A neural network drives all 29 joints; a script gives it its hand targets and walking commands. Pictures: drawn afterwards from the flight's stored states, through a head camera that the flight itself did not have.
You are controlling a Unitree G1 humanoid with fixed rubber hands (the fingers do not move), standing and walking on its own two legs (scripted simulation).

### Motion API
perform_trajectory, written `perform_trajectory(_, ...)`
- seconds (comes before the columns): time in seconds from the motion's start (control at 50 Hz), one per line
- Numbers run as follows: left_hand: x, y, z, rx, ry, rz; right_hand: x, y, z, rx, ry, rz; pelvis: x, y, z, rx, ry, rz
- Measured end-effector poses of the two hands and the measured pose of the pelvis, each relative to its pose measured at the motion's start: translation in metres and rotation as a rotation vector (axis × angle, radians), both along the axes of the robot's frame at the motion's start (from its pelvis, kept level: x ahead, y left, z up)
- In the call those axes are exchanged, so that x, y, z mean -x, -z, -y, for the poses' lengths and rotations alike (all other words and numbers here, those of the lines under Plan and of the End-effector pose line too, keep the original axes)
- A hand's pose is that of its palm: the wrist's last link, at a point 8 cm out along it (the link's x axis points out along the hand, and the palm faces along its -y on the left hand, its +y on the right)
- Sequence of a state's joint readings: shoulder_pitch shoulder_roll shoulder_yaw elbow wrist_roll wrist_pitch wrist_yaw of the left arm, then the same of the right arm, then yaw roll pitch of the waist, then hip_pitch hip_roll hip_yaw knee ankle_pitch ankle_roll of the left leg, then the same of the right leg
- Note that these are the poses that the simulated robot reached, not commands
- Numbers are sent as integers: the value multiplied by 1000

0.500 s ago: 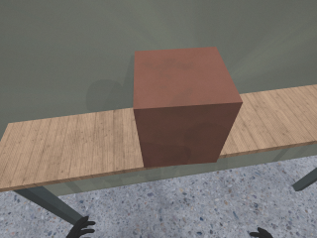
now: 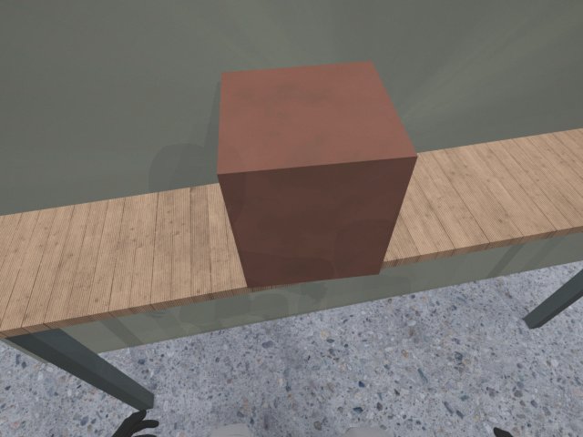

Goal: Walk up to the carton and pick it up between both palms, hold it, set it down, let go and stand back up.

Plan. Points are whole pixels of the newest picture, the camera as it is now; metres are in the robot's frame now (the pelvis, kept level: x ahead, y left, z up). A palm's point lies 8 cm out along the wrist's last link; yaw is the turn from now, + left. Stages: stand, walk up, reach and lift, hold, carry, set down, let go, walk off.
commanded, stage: walk up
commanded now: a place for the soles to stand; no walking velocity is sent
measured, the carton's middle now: (306, 180) +0.44 +0.02 +0.09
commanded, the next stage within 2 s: reach and lift in 0.92 s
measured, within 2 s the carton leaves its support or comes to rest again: neither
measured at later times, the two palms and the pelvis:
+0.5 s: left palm out of the picture +0.05 +0.25 -0.10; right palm out of the picture +0.06 -0.24 -0.09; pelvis -0.02 +0.00 +0.02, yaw +3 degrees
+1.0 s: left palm out of the picture +0.06 +0.26 -0.11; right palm out of the picture +0.09 -0.25 -0.11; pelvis -0.02 -0.01 +0.01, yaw +6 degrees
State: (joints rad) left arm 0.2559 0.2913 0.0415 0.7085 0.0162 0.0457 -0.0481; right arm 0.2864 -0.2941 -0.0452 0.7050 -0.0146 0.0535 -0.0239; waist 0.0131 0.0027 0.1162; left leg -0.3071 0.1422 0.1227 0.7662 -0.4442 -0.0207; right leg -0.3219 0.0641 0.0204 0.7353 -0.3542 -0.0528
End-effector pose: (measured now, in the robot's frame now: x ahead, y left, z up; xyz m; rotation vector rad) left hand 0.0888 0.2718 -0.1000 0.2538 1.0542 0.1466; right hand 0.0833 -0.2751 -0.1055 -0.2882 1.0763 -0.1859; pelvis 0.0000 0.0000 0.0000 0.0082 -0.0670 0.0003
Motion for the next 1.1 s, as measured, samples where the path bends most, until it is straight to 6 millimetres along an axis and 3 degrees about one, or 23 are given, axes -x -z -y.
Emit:
perform_trajectory(0.1, 13, 2, 2, -11, -12, -23, 7, -4, 0, 18, 13, 1, 10, -2, -1, 20, 14, -12)
perform_trajectory(0.28, 21, 12, 22, 75, -22, -26, 33, -10, -27, -53, -5, -15, 19, -10, -1, 11, -11, -8)
perform_trajectory(0.4, 31, 5, 30, 92, -47, -18, 28, -14, -36, -95, -24, 4, 18, -17, 1, 11, -32, -19)
perform_trajectory(0.54, 39, 0, 24, 65, -80, -32, 24, -12, -34, -98, -34, 10, 16, -19, 2, 12, -50, -26)
perform_trajectory(0.88, 40, 0, 19, 50, -121, -41, 21, -11, -28, -74, -65, -36, 11, -20, 5, 14, -97, -35)
perform_trajectory(0.96, 37, 4, 18, 48, -141, -71, 11, -7, -28, -68, -84, -27, 12, -17, 6, 14, -102, -54)
perform_trajectory(1.04, 8, 17, 10, 21, -161, -128, -31, 8, -31, -98, -80, 39, 24, 5, 10, -1, -90, -49)
perform_trajectory(1.1, -21, 7, 16, 23, -139, -62, -64, -1, -42, -132, -103, 137, 27, 8, 12, 3, -75, -11)
